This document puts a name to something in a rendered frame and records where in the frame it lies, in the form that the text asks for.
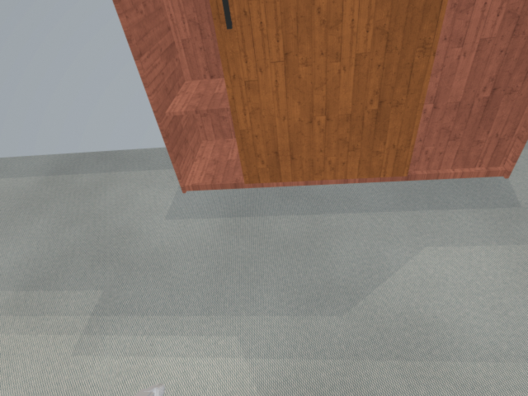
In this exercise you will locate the wardrobe door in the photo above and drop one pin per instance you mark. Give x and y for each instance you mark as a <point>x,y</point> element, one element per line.
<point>477,96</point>
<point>327,89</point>

